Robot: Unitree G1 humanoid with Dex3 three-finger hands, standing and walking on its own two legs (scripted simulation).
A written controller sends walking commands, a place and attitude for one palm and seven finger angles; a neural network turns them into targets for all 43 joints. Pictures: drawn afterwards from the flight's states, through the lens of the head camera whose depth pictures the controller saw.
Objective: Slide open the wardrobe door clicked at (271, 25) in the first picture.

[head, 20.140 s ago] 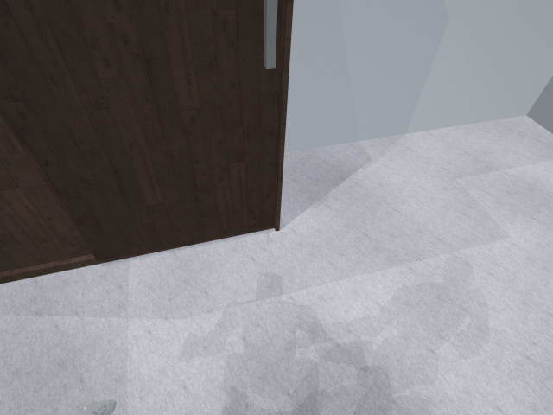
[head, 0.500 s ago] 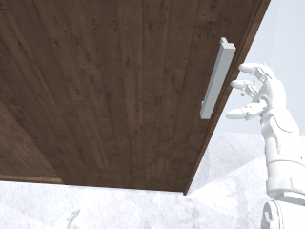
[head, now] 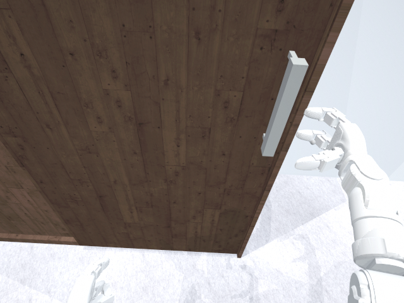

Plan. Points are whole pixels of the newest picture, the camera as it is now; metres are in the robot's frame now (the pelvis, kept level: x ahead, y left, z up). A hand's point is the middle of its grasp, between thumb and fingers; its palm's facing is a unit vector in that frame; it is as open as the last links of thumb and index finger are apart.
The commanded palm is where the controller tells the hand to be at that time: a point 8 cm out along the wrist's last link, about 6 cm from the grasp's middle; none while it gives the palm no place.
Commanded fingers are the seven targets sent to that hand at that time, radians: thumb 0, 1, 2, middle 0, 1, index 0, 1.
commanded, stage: move the hooked fingers beside the handle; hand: right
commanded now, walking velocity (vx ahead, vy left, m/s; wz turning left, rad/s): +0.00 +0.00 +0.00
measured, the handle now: (278, 108) +0.48 -0.12 +0.17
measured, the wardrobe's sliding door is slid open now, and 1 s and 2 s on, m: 0.00 0.00 0.00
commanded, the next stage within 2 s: feel for the door with the fingertips in 1.40 s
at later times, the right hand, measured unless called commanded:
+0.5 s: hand (316, 125) +0.40 -0.17 +0.20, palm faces -0.02 +1.00 +0.00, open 14.0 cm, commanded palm +0.38 -0.23 +0.17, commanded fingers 0.00 0.50 -0.30 0.30 1.20 0.30 1.20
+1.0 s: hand (314, 139) +0.41 -0.19 +0.15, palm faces +0.00 +1.00 -0.01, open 14.0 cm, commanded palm +0.38 -0.24 +0.17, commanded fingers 0.00 0.50 -0.30 0.30 1.20 0.30 1.20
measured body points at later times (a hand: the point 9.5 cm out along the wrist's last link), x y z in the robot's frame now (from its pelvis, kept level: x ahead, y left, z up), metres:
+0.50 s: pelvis +0.01 +0.00 +0.00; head -0.01 +0.01 +0.45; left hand +0.11 +0.26 -0.11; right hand +0.39 -0.23 +0.20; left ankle -0.04 +0.09 -0.74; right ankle +0.03 -0.11 -0.74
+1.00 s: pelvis +0.00 +0.00 +0.00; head +0.00 +0.01 +0.45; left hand +0.14 +0.25 -0.10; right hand +0.40 -0.24 +0.16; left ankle -0.04 +0.09 -0.74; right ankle +0.03 -0.11 -0.74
